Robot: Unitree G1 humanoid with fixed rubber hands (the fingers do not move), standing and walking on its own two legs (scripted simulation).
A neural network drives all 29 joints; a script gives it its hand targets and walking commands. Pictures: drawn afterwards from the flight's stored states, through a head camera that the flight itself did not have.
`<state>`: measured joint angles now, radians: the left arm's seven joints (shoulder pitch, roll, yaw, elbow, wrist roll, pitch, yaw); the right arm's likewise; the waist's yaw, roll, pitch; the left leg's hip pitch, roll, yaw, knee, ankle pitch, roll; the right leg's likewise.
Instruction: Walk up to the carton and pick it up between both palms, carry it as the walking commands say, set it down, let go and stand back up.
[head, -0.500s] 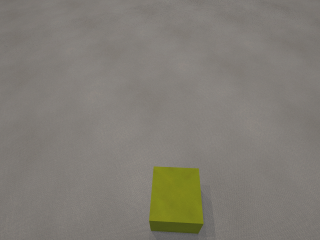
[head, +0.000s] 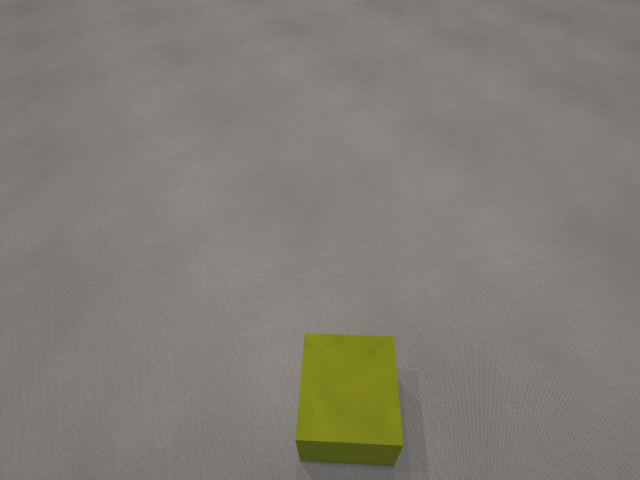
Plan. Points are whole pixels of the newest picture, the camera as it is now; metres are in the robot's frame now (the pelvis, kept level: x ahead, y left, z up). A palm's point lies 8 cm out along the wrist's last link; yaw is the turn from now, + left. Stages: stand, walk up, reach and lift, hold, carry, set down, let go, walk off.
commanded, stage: walk up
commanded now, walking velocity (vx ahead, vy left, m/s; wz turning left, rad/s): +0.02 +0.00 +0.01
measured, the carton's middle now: (347, 397) +0.48 -0.03 -0.67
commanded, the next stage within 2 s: stand in 0.48 s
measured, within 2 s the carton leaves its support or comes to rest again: neither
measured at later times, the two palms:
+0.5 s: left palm out of the picture -0.01 +0.23 -0.14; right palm out of the picture -0.01 -0.22 -0.14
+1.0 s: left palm (192, 461) +0.19 +0.21 -0.12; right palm out of the picture +0.13 -0.25 -0.13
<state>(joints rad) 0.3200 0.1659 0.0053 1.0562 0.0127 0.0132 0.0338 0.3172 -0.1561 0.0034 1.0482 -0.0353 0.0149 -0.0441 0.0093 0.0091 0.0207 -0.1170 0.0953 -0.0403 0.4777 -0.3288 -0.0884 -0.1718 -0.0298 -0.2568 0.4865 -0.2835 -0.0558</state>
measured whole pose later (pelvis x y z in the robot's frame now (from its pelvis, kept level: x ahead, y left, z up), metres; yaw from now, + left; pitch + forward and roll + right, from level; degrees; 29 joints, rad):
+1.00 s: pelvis -0.04 +0.00 -0.03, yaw -6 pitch +13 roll +1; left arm -0.07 0.15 0.08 0.53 0.04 0.53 0.03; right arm -0.02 -0.26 -0.03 0.53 -0.04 0.55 0.06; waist 0.02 0.00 -0.06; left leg -0.59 0.05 -0.06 0.74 -0.38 -0.05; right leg -0.69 -0.01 -0.11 0.73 -0.28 -0.07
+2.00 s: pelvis -0.07 +0.04 -0.09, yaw -5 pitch +36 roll +2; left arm -0.69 0.20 0.27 0.49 -0.05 0.29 0.08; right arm -0.85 -0.43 -0.20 0.71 0.02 0.27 0.14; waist 0.01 0.00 0.05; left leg -1.26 -0.03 -0.05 1.02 -0.40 -0.05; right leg -1.36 -0.01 0.01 1.00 -0.28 -0.02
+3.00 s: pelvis -0.14 +0.05 -0.24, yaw -4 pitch +35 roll +3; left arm -1.48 0.36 0.23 0.73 -0.18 0.34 0.17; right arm -1.63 -0.63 -0.17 0.95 0.12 0.31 0.06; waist 0.03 0.00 0.52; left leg -1.74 -0.06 -0.04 1.67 -0.54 -0.07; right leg -1.84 0.02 0.05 1.62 -0.38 0.00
